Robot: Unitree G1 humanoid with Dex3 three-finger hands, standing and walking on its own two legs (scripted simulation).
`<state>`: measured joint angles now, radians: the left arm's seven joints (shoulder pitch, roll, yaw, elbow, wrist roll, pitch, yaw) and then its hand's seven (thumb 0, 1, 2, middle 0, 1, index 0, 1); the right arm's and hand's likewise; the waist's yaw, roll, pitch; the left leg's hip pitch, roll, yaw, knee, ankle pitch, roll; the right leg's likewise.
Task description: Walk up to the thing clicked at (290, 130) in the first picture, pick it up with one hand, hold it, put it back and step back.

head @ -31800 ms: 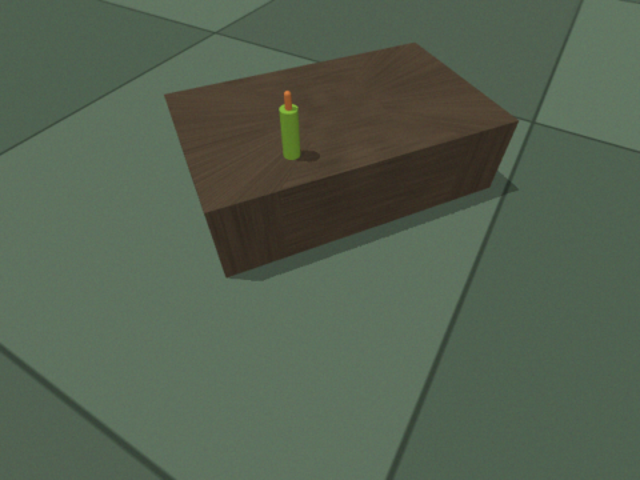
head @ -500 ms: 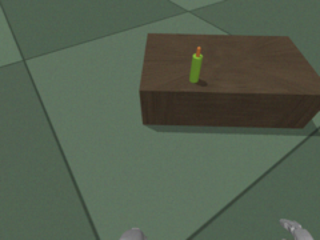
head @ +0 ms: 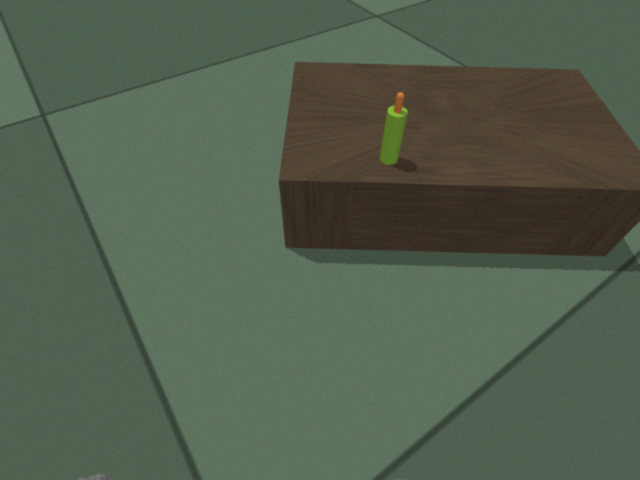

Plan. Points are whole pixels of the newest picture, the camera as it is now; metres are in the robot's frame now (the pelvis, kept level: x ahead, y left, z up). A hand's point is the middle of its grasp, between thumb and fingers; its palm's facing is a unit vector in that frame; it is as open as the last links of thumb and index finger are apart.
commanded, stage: step back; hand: right
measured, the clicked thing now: (394, 128) +1.12 -0.20 -0.28
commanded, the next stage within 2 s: stand in 0.34 s
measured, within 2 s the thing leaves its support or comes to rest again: neither
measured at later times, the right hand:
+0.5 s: hand out of the picture +0.13 -0.25 -0.14, palm faces -0.05 +0.94 -0.35, open 7.4 cm
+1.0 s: hand out of the picture +0.09 -0.26 -0.14, palm faces -0.04 +0.95 -0.31, open 7.4 cm
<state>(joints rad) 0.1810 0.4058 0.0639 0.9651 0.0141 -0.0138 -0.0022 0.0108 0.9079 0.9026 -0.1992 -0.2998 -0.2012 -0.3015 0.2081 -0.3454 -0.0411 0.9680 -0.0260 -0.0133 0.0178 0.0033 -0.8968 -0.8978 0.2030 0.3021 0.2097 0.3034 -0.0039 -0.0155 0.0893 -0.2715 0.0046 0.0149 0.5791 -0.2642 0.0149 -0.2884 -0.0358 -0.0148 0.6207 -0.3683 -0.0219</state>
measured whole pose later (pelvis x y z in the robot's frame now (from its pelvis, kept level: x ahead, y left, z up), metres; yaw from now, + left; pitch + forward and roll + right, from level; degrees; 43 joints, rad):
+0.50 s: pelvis +0.03 +0.00 +0.01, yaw +1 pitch -3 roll +0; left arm 0.06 0.35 0.02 1.09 0.00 -0.01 0.00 0.01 0.91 0.90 -0.20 -0.30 -0.20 -0.30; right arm 0.09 -0.34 0.00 1.09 -0.01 -0.02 0.00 0.00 -0.90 -0.90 0.20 0.30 0.21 0.30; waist 0.01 -0.01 0.07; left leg -0.15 0.00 0.00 0.45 -0.25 0.00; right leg -0.16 -0.04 -0.04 0.44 -0.23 0.02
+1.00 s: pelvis +0.02 -0.02 +0.02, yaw +1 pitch -3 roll +0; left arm 0.10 0.35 0.00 1.15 0.01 -0.02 -0.01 0.01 0.91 0.90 -0.20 -0.30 -0.20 -0.30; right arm 0.09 -0.34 0.00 1.15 -0.01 -0.01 0.02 0.00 -0.90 -0.90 0.20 0.30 0.21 0.30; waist 0.01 0.01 0.06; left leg -0.11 0.02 0.00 0.31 -0.16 -0.02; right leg -0.13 -0.02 -0.04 0.32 -0.15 0.00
